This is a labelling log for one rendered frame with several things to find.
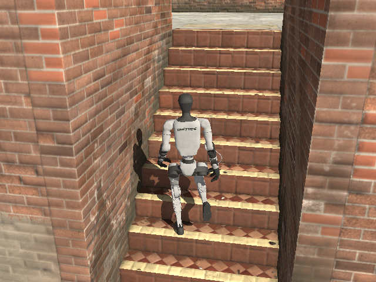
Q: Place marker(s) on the right robot hand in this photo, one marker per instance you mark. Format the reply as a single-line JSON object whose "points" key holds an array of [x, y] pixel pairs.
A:
{"points": [[215, 173]]}

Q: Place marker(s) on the right robot forearm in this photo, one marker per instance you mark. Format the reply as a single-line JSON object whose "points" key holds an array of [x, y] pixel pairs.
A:
{"points": [[213, 157]]}

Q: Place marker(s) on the left robot hand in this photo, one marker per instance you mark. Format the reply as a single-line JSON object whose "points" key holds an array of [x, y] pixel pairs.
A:
{"points": [[163, 165]]}

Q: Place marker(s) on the right robot shin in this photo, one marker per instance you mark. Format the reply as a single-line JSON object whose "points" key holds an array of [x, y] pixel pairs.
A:
{"points": [[201, 187]]}

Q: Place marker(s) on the left robot forearm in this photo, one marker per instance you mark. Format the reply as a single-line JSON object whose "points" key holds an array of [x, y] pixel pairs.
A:
{"points": [[162, 154]]}

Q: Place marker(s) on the robot left upper arm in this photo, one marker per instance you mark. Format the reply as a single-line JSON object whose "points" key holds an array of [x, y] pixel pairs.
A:
{"points": [[168, 125]]}

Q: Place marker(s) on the robot right upper arm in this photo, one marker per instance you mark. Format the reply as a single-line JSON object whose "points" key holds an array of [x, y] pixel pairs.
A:
{"points": [[207, 133]]}

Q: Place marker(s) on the robot left foot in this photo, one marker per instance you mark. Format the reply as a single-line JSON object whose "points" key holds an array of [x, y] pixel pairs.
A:
{"points": [[179, 229]]}

